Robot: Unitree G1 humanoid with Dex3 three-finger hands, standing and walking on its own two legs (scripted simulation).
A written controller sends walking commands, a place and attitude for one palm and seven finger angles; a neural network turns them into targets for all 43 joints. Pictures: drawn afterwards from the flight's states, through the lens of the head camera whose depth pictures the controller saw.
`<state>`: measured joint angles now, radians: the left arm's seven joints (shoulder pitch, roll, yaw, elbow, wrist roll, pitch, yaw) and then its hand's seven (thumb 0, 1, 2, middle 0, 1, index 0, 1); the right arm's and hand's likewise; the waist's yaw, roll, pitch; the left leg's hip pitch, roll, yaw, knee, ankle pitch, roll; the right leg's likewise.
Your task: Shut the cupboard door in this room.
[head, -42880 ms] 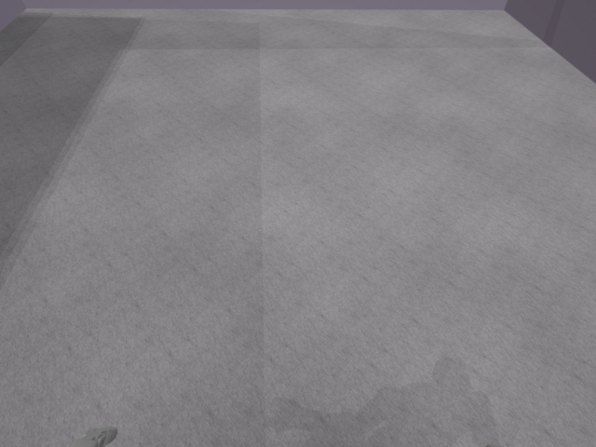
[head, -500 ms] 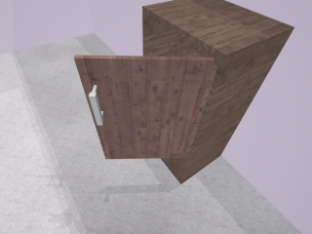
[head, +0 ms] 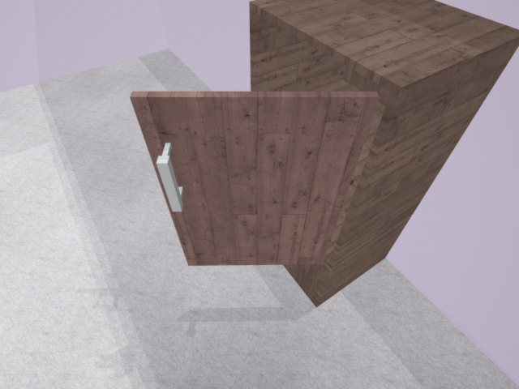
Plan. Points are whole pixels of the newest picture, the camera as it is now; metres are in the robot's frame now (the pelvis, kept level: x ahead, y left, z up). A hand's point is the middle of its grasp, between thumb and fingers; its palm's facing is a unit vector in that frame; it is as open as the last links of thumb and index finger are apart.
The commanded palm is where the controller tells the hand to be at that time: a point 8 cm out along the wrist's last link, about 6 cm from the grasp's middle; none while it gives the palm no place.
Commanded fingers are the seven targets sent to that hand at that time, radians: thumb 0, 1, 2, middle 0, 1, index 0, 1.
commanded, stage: look again from close up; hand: left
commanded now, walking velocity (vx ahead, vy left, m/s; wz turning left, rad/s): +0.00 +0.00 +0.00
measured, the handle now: (172, 178) +0.49 +0.20 +0.01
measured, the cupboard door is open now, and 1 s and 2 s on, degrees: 57 57 57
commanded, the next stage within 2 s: raise the hand and make a fist in 0.26 s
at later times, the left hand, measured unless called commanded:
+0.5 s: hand (135, 370) +0.16 +0.20 -0.05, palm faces +0.24 -0.95 -0.18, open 7.3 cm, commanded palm +0.11 +0.24 -0.06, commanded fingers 0.00 0.90 0.90 -0.33 -0.44 -0.33 -0.44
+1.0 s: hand (144, 364) +0.17 +0.18 -0.04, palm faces +0.03 -1.00 -0.02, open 5.1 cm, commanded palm +0.13 +0.24 -0.03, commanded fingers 0.00 0.90 0.90 -0.79 -0.94 -0.79 -0.94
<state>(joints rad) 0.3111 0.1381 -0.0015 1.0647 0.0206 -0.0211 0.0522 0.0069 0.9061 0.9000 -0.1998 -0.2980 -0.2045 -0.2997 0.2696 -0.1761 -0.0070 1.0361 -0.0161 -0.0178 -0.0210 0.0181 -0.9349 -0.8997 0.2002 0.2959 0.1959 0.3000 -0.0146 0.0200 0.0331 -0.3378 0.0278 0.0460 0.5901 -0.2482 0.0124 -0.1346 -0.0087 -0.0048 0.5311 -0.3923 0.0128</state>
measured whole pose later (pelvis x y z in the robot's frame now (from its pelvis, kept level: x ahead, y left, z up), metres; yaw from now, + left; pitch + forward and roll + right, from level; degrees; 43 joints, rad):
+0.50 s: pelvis +0.00 -0.01 -0.01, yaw +2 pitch +1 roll +1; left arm 0.47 0.21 0.08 0.15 -0.13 -0.08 0.08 0.02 0.91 0.90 -0.22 -0.32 -0.22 -0.32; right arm 0.30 -0.20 -0.02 0.82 0.04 -0.27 -0.05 0.01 -0.90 -0.90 0.20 0.30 0.20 0.30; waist -0.02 -0.04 0.00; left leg -0.41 -0.01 0.05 0.66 -0.27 0.01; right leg -0.34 -0.04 -0.04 0.83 -0.41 -0.02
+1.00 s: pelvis -0.04 -0.02 -0.09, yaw +2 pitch +14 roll -3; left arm 0.39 0.23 0.16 -0.02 -0.30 -0.40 -0.31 0.02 0.90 0.90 -0.61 -0.75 -0.62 -0.75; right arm 0.20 -0.20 0.01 0.57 0.03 -0.27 -0.07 0.01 -0.90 -0.90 0.20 0.30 0.20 0.30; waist 0.04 0.04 -0.14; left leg -1.01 0.04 -0.06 1.20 -0.44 -0.02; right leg -0.85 0.03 -0.11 1.20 -0.59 -0.05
